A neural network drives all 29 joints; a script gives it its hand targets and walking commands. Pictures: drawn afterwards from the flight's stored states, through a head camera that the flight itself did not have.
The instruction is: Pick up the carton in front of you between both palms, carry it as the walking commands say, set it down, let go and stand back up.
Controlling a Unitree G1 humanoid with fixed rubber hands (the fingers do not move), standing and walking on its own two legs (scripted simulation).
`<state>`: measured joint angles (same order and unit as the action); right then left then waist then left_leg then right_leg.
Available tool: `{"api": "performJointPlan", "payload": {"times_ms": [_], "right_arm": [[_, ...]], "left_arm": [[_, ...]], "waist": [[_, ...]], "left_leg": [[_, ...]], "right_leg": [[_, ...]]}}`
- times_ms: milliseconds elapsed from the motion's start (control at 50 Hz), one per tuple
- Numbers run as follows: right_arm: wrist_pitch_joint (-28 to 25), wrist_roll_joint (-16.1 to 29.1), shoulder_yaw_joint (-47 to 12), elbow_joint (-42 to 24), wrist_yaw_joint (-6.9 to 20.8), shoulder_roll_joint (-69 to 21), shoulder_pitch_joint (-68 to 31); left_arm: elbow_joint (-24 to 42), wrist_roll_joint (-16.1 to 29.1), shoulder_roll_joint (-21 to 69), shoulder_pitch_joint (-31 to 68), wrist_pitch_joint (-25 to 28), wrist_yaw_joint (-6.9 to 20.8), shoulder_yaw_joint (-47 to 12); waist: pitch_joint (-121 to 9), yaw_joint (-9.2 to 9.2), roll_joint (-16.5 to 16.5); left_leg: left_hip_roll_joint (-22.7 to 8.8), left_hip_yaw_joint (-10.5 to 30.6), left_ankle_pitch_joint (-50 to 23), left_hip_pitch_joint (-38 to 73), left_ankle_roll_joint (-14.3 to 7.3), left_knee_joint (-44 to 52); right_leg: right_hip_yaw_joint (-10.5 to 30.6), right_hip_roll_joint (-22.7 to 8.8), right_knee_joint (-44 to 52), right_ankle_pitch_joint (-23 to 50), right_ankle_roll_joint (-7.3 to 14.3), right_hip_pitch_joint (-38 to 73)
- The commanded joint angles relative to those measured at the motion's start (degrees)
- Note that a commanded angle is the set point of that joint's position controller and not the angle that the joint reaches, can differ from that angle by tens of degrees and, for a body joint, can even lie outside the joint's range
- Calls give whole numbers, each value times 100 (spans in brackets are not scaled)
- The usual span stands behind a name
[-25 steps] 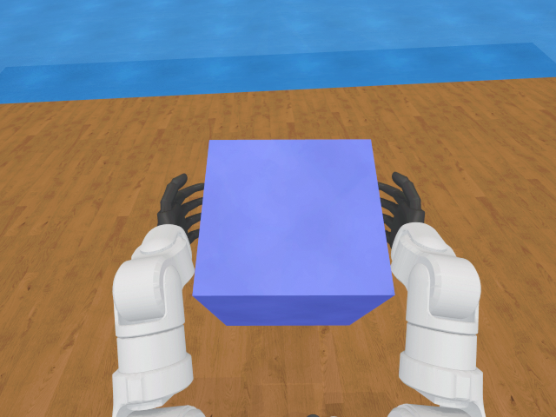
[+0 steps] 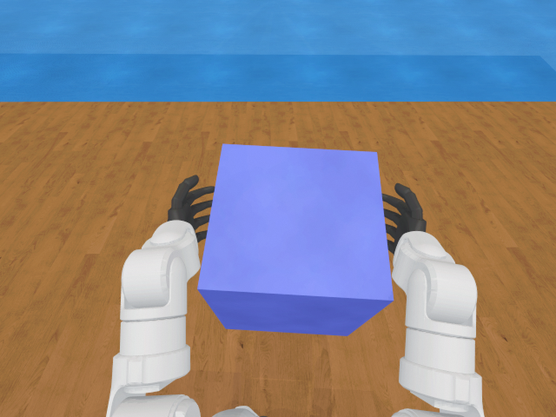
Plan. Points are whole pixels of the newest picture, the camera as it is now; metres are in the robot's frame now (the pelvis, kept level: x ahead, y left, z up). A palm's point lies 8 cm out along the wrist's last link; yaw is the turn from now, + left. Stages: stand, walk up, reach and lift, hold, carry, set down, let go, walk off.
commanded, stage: carry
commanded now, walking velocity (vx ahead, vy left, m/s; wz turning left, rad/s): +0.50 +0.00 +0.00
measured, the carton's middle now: (292, 251) +0.34 +0.00 +0.03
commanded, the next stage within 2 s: none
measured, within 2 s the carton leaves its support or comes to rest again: neither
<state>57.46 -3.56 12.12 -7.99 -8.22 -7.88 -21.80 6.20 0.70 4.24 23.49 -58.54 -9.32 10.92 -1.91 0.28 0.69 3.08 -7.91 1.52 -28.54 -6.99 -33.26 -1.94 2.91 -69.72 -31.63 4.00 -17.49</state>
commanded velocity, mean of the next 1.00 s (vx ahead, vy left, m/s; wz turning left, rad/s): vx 0.50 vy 0.00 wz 0.00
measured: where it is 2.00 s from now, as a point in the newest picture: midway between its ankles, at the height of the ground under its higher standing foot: (292, 216)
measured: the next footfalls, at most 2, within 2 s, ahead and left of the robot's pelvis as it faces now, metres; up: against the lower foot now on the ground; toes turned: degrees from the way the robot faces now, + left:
right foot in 0.44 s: +0.42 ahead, -0.07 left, -0.05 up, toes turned -3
left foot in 0.92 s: +0.71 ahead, +0.06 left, -0.10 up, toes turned +3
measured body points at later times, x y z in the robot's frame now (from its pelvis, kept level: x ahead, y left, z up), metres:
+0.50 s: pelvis +0.32 -0.02 -0.05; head +0.33 -0.03 +0.40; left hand +0.65 +0.13 +0.05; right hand +0.66 -0.18 +0.05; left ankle +0.14 +0.06 -0.66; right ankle +0.39 -0.07 -0.77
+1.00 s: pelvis +0.62 +0.00 -0.10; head +0.63 +0.00 +0.35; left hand +0.96 +0.15 -0.01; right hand +0.95 -0.15 -0.01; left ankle +0.68 +0.06 -0.82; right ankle +0.46 -0.09 -0.71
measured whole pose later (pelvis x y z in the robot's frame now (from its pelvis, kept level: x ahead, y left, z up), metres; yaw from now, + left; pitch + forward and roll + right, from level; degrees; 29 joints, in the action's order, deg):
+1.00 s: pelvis +0.62 +0.00 -0.10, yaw +0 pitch +5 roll +0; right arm 57.3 -2.9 11.6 -5.3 -9.3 -7.5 -21.4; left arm 3.9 1.0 3.9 22.4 -57.6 -8.9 11.0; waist -3.6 0.5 0.1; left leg 2.8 -6.9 2.8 -28.1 -6.5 -35.3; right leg -1.3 3.7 -73.7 -31.5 3.8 -22.8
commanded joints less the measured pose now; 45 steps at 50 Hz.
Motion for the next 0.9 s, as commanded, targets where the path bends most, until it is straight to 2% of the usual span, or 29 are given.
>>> {"api": "performJointPlan", "payload": {"times_ms": [0,20,60,100,140,180,240,280,300,340,360,380,400,420,440,460,480,500,520,540,580,660,720,780,800,820,840,860,880], "right_arm": [[-71,1579,-3890,-553,222,-4568,-3102],[-157,1734,-4062,-678,307,-4758,-3425],[-289,1936,-4262,-724,415,-4922,-3716],[-378,1950,-4287,-544,444,-4800,-3534],[-416,1805,-4171,-322,411,-4589,-3144],[-420,1685,-4044,-235,361,-4421,-2805],[-396,1551,-3922,-233,283,-4236,-2550],[-362,1464,-3837,-242,217,-4039,-2512],[-330,1422,-3804,-229,176,-3924,-2511],[-229,1353,-3740,-144,80,-3728,-2489],[-173,1333,-3692,-122,36,-3635,-2500],[-102,1336,-3615,-127,-8,-3519,-2662],[-27,1346,-3537,-119,-48,-3519,-2756],[28,1343,-3423,-89,-96,-3432,-2759],[44,1379,-3292,-170,-149,-3494,-2623],[29,1319,-3239,-260,-164,-3670,-2718],[8,1255,-3158,-250,-157,-3778,-2842],[-33,1153,-3093,-235,-139,-3911,-2897],[-59,1050,-3044,-108,-124,-3985,-2847],[-89,939,-3043,-20,-104,-4024,-2777],[-174,887,-3194,-99,-58,-4135,-2806],[-258,905,-3437,-319,-21,-4084,-2770],[-248,941,-3522,-447,-15,-3908,-2701],[-156,922,-3430,-464,-24,-3614,-2482],[-110,878,-3359,-407,-31,-3505,-2366],[-66,809,-3256,-277,-44,-3400,-2195],[-23,737,-3148,-162,-60,-3295,-2100],[11,679,-3035,-15,-95,-3145,-1974],[26,624,-2952,28,-142,-3050,-1934]], "left_arm": [[393,674,4764,2603,127,147,-3275],[390,611,4856,2700,213,175,-3280],[447,460,4937,2730,382,186,-3352],[419,345,4851,2560,499,167,-3413],[393,299,4714,2376,547,153,-3429],[453,338,4596,2262,551,144,-3470],[568,384,4399,2205,518,110,-3493],[643,427,4198,2290,461,88,-3465],[626,432,4066,2273,418,74,-3417],[446,356,3773,2030,312,31,-3215],[400,304,3662,1971,256,4,-3103],[308,261,3501,1832,202,-30,-2971],[259,307,3387,1914,155,-86,-2944],[278,475,3379,1984,114,-130,-2972],[384,614,3563,2125,85,-120,-3035],[556,809,3896,2421,114,-61,-3281],[686,1013,4179,2763,130,20,-3475],[846,1193,4418,3142,169,115,-3653],[875,1297,4550,3365,204,192,-3763],[795,1371,4645,3420,242,260,-3825],[781,1460,4752,3411,315,358,-3893],[623,1430,4755,3099,374,406,-3905],[539,1280,4576,2785,365,348,-3822],[490,1124,4308,2536,312,247,-3708],[453,1077,4238,2493,282,211,-3675],[408,1027,4198,2475,241,180,-3658],[347,996,4142,2492,191,156,-3635],[284,984,4071,2525,131,138,-3590],[280,978,4105,2522,75,123,-3599]], "waist": [[-2356,310,20],[-2226,279,-39],[-2263,221,-348],[-2213,245,-529],[-2152,340,-605],[-2037,452,-651],[-1793,626,-582],[-1618,672,-601],[-1595,601,-643],[-1805,147,-557],[-2027,-143,-329],[-2226,-409,423],[-2667,-453,1486],[-2995,-461,1447],[-2933,-449,926],[-2528,-467,315],[-2146,-428,-29],[-1972,-295,-88],[-1935,-189,59],[-1945,-173,204],[-2022,-290,393],[-2052,-433,461],[-1897,-618,393],[-1743,-745,358],[-1754,-612,356],[-1917,-349,228],[-2139,-61,40],[-2352,176,-562],[-2833,323,-1487]], "left_leg": [[-2012,2955,-1096,3155,-837,888],[-1947,2844,-847,2680,-695,1114],[-1915,2631,-903,2616,-683,1129],[-1787,2167,-1856,2946,-658,937],[-1610,1777,-2731,3224,-488,776],[-1327,1428,-3106,3329,-288,659],[-951,1005,-3022,3432,-117,541],[-866,904,-2598,3351,-109,300],[-870,876,-2587,3252,-94,-19],[-782,569,-2546,2794,164,-1250],[-688,405,-1885,2149,305,-2056],[-382,445,62,657,477,-3287],[155,750,3490,-1157,607,-4574],[1,1060,3527,-1759,448,-5204],[-100,1143,3216,-1860,353,-5107],[-287,1110,2937,-1849,361,-4576],[-406,1035,2737,-1580,379,-4063],[-445,986,2571,-1242,394,-3633],[-490,962,2475,-993,412,-3325],[-485,853,2335,-881,407,-3060],[-491,730,1710,-916,394,-2510],[-456,614,279,-961,344,-1310],[-237,319,-640,-919,338,-210],[-25,41,-1256,-392,299,868],[28,-12,-1387,163,270,1184],[43,-52,-1604,1084,191,1432],[-324,147,-1967,2189,61,1239],[-1295,1000,-3881,3608,-276,429],[-2434,2776,-4869,4917,-977,-189]], "right_leg": [[433,-456,-258,508,-76,-2443],[311,-423,90,663,-94,-2149],[251,-422,423,1076,-111,-2104],[176,-520,923,1633,-142,-2374],[61,-530,1620,2286,-125,-2449],[-173,-398,2395,2985,-86,-2327],[-585,-98,3600,3839,-55,-1904],[-750,9,4236,4289,22,-1435],[-779,47,4445,4392,92,-1108],[-816,14,4896,4746,218,147],[-621,-292,4792,4953,261,1143],[451,-1275,4056,6925,586,2453],[2276,-2407,3360,8066,1322,3853],[3075,-2725,3491,6676,1662,3957],[3078,-2491,3879,5014,1683,3548],[2966,-2281,4156,4077,1554,2873],[2661,-2140,4350,3970,1418,2100],[2341,-2003,4482,3940,1299,1519],[2092,-1896,4611,3685,1237,1137],[1944,-1837,4668,3661,1209,955],[1676,-1755,4634,4519,1182,1127],[893,-1355,4328,5743,751,1749],[538,-968,3998,5713,586,2221],[387,-837,3440,5256,593,2341],[313,-818,3071,5307,551,2120],[150,-700,2393,5241,418,1731],[-39,-600,1598,4511,245,983],[-178,-383,606,2822,-10,-474],[-50,145,-699,-289,-179,-2180]]}}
